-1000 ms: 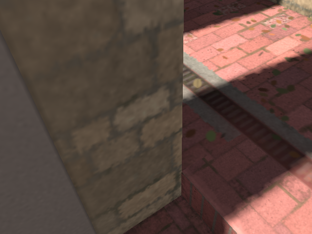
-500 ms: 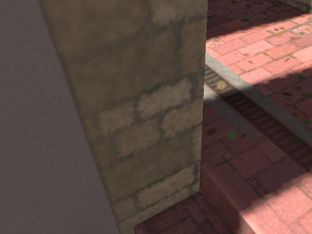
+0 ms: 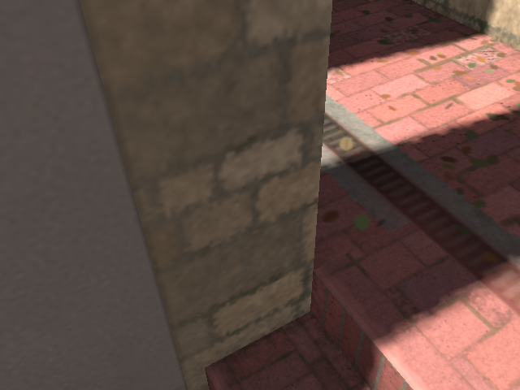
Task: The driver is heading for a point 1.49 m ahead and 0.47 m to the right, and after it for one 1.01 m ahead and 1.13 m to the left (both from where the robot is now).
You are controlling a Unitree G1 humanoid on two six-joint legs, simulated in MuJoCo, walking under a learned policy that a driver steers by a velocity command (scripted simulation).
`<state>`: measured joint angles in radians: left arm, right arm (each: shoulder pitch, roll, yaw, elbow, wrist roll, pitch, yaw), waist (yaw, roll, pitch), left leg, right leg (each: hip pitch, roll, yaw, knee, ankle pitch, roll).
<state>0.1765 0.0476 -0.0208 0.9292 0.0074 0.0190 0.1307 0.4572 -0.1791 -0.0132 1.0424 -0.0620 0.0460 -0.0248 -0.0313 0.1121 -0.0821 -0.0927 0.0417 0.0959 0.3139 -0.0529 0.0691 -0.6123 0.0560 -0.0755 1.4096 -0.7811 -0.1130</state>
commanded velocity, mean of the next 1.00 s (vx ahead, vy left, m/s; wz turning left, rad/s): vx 0.00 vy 0.00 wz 0.00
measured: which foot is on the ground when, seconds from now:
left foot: down 0.00-1.00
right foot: down 0.00-1.00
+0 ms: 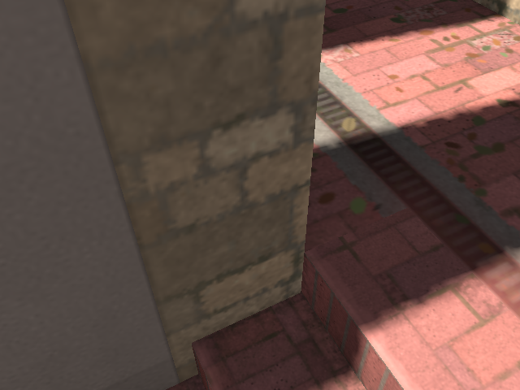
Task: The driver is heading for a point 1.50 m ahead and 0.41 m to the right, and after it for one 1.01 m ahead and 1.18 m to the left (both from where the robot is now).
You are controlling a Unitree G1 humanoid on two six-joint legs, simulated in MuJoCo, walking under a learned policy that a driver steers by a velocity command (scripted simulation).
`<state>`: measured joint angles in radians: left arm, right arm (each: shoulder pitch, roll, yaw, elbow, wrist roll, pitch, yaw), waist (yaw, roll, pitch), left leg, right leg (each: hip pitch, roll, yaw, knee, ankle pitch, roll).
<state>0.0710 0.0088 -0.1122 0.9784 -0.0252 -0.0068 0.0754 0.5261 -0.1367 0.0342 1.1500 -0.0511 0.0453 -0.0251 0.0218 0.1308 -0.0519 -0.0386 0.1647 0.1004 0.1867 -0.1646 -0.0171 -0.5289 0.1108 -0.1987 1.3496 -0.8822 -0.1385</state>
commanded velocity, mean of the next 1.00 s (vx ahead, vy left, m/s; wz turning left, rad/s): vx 0.00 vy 0.00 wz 0.00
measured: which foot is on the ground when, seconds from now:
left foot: down 0.00-1.00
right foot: down 0.00-1.00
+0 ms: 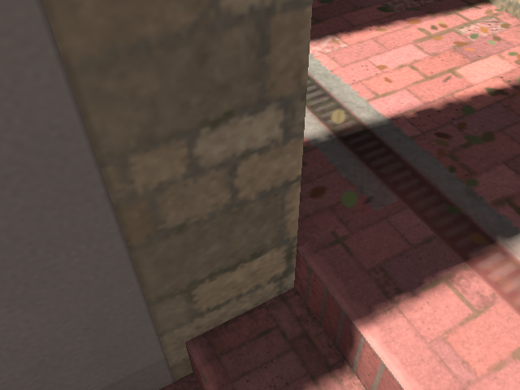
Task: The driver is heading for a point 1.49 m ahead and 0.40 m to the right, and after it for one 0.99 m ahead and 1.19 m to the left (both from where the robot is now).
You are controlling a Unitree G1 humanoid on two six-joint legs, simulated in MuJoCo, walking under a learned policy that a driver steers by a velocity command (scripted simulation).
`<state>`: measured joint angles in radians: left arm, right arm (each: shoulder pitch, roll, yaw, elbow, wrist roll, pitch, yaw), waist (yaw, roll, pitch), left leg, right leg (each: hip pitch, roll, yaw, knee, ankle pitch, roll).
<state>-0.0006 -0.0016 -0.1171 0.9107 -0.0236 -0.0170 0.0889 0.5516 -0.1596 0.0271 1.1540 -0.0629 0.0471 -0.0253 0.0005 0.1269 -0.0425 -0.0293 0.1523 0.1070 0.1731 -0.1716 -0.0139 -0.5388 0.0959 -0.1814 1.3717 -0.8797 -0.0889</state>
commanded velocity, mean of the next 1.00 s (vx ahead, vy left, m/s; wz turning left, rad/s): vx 0.00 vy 0.00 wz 0.00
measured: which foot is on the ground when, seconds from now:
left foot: down 0.00-1.00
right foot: down 0.00-1.00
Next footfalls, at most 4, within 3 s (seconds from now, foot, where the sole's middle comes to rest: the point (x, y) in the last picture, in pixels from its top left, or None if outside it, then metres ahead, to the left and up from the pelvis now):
1.74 right None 0.04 -0.17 -0.63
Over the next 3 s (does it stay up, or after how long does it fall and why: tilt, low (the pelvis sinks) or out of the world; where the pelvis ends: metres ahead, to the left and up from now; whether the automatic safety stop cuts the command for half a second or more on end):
stays up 0.08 -0.05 0.00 its command is cut before an obstacle from the start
